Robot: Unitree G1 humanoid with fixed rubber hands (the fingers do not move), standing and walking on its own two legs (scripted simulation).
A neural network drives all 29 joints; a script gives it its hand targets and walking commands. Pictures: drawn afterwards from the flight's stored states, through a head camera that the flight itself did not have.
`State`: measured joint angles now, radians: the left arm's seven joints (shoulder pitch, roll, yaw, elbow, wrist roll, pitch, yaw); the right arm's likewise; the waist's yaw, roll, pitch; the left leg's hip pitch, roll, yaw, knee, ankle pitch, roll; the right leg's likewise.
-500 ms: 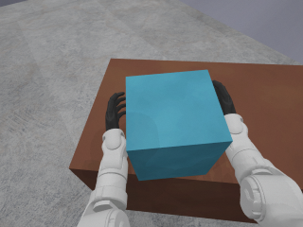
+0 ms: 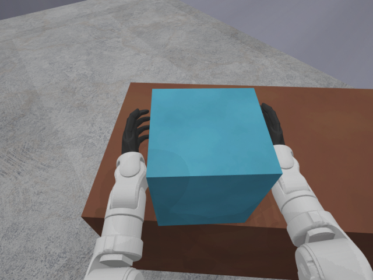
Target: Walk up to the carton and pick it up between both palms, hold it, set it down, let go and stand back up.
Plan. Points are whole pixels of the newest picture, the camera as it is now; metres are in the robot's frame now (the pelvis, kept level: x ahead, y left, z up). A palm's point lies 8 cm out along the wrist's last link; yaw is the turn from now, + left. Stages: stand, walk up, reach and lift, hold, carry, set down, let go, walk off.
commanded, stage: reach and lift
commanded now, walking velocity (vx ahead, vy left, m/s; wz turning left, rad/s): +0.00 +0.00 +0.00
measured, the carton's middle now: (202, 161) +0.38 +0.02 +0.05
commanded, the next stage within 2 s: hold in 1.86 s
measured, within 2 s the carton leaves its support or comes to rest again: neither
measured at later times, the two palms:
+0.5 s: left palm (117, 122) +0.36 +0.18 +0.18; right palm (283, 125) +0.38 -0.12 +0.17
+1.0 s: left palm (115, 114) +0.37 +0.18 +0.20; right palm (287, 125) +0.37 -0.12 +0.18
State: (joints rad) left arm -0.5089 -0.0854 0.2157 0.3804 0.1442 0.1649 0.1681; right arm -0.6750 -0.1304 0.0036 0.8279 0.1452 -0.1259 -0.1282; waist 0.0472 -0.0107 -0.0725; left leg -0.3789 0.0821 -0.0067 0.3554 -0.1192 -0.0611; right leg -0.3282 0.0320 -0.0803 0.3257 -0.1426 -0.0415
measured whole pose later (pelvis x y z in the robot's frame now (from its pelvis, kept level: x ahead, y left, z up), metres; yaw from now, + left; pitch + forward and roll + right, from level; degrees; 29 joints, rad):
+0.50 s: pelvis +0.01 +0.02 +0.00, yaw +1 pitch -7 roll -1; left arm -0.56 -0.10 0.24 0.14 0.28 0.59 0.07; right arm -0.67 -0.09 -0.06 0.64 0.17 0.20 -0.13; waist -0.04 -0.04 0.02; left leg -0.07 0.04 -0.01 0.36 -0.18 -0.03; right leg 0.00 0.00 -0.07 0.30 -0.19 0.00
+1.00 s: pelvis -0.01 +0.04 +0.00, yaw +1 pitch -7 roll -1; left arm -0.69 -0.04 0.26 0.25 0.26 0.63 0.03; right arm -0.73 -0.07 -0.12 0.65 0.17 0.26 -0.17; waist -0.07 -0.07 0.02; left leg -0.09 0.02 0.00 0.36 -0.15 -0.01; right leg -0.02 -0.02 -0.06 0.30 -0.16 0.02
